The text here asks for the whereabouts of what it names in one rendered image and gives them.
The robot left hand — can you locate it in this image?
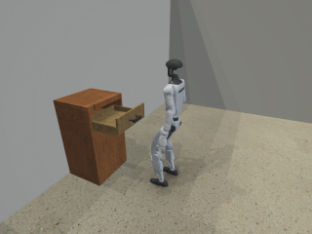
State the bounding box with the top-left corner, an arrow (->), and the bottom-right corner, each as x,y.
155,137 -> 167,154

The left robot forearm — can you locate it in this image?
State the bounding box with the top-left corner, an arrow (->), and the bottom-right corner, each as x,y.
161,110 -> 174,138

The left robot upper arm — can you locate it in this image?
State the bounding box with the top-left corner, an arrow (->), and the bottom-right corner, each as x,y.
163,85 -> 176,116

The cabinet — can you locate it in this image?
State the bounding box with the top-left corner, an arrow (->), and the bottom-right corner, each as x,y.
53,88 -> 127,186

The right robot upper arm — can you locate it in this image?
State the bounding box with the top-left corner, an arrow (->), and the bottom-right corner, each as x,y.
180,79 -> 186,103

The robot head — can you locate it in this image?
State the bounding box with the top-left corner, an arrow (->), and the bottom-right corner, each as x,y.
166,58 -> 183,85

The handle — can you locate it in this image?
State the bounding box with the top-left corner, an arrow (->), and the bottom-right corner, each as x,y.
129,115 -> 142,123

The humanoid robot torso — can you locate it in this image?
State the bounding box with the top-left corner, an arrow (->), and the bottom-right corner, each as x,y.
164,82 -> 184,132

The drawer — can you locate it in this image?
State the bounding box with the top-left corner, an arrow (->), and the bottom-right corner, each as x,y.
91,102 -> 144,137

